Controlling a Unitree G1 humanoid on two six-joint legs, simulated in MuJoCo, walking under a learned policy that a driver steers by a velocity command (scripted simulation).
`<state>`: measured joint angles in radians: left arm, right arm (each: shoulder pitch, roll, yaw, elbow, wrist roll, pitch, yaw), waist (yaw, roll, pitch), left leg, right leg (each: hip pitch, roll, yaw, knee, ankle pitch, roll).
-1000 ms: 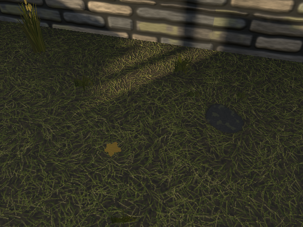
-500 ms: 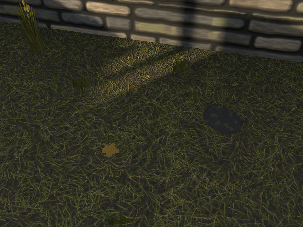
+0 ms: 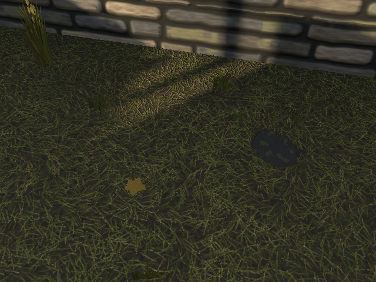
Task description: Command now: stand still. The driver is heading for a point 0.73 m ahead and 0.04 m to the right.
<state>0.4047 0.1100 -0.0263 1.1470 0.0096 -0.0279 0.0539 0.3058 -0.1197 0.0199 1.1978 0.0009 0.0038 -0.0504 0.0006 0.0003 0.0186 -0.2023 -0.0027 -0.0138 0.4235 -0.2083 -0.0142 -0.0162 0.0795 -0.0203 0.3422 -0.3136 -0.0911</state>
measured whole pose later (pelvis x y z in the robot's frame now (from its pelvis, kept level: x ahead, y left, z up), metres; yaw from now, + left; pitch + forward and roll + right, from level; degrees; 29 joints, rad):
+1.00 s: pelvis +0.42 +0.06 -0.03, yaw -7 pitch +1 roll +0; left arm 0.06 0.17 0.05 0.91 0.03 -0.07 -0.03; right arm 0.49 -0.16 -0.02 1.09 -0.02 -0.10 -0.04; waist -0.01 0.01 0.08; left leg 0.10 0.00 0.21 0.52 -0.44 0.04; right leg -0.46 0.07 -0.14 0.54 -0.11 -0.17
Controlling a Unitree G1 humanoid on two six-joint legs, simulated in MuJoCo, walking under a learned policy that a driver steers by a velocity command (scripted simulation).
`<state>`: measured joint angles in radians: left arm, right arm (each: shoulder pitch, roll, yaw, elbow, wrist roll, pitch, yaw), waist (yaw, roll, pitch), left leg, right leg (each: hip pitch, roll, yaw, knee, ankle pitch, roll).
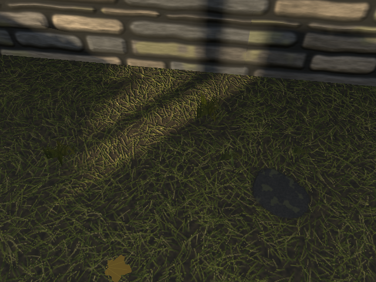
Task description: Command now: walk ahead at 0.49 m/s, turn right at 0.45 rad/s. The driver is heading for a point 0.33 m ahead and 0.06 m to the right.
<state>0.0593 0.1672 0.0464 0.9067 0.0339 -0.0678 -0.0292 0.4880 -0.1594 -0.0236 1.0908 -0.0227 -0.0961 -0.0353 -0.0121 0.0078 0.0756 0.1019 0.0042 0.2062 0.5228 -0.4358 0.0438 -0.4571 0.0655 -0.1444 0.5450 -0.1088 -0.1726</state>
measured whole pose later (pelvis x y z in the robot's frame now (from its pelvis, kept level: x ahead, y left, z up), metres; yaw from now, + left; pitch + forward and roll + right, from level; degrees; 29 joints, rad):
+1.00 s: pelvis +0.29 +0.00 +0.03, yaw -11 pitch -2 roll +0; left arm 0.34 0.15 0.00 1.12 0.01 -0.01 0.03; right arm 0.28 -0.19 -0.02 1.02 -0.01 0.00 -0.01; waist -0.02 0.02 0.01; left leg -0.25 -0.03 0.05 0.37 -0.10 0.06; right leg -0.12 0.02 0.02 0.40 -0.25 -0.01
